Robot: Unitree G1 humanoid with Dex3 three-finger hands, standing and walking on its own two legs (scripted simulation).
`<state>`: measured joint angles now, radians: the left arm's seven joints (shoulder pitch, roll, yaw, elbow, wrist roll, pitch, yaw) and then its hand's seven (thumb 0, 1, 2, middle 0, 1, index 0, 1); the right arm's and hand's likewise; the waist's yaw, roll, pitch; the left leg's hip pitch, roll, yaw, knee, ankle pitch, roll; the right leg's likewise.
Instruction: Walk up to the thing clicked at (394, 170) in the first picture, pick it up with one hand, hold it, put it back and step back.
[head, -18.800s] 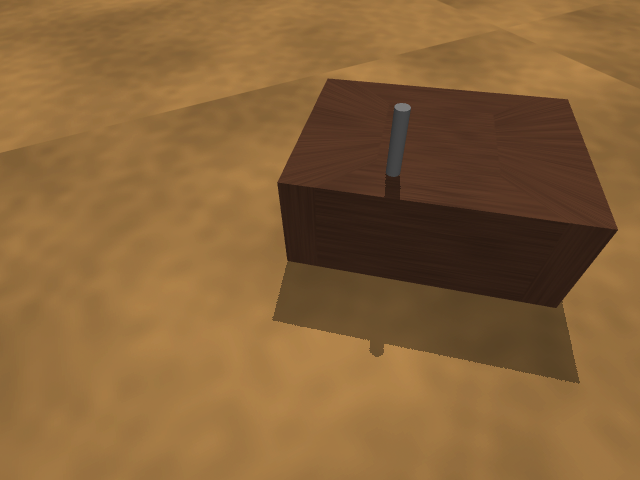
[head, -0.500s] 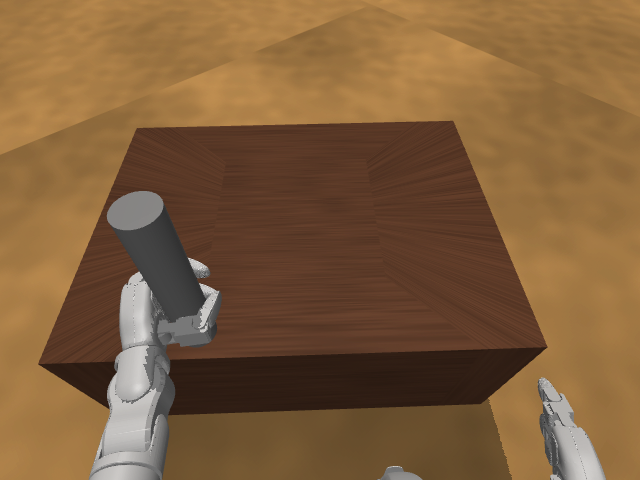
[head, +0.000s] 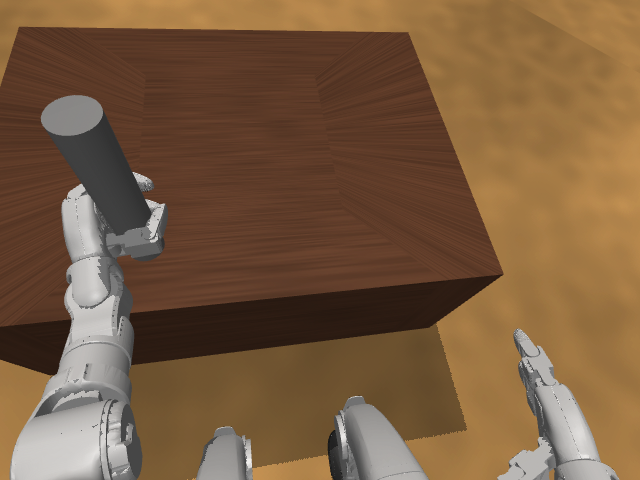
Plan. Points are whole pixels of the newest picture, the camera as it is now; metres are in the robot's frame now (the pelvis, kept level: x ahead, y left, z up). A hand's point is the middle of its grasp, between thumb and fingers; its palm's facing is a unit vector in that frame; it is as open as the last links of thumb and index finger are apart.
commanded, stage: crouch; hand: left
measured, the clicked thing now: (118, 195) +0.47 +0.19 +0.05
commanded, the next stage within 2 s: lower in 0.74 s
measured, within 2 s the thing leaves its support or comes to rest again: rests again in 1.94 s
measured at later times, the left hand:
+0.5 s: hand (143, 205) +0.52 +0.19 -0.05, palm faces +0.21 -0.98 -0.02, open 6.6 cm
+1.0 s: hand (148, 203) +0.54 +0.19 -0.09, palm faces +0.21 -0.98 -0.02, open 6.6 cm
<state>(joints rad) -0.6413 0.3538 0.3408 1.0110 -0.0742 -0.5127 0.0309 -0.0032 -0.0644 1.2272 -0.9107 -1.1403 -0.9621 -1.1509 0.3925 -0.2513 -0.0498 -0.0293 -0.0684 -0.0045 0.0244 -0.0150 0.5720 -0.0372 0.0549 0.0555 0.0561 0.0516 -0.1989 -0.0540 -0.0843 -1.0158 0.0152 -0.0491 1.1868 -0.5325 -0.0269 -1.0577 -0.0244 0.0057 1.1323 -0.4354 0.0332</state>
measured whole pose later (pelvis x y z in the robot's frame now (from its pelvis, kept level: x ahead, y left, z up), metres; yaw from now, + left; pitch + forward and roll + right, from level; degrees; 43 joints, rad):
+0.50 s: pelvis -0.01 +0.00 -0.04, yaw -1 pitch +28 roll -3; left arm -0.82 0.52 0.46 1.22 0.00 -0.57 0.03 0.00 -0.06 1.23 -0.91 -1.14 -0.96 -1.15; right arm 0.36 -0.26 -0.03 -0.15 -0.08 0.02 0.06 -0.01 0.55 -0.04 0.06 0.06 0.06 0.05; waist -0.31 -0.03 -0.15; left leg -1.29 0.02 -0.09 1.39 -0.60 -0.04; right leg -1.32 -0.01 -0.02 1.31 -0.48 0.03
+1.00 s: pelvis -0.01 +0.00 -0.07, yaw -2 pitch +32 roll -4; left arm -0.90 0.64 0.51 1.31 0.04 -0.57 0.04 0.00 -0.06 1.22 -0.91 -1.14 -0.96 -1.15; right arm 0.37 -0.28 -0.05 -0.23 -0.08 0.01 0.07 -0.01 0.54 -0.05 0.06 0.06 0.06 0.05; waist -0.38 -0.03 -0.15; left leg -1.41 0.03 -0.09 1.48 -0.62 -0.03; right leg -1.43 0.00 -0.03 1.37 -0.49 0.04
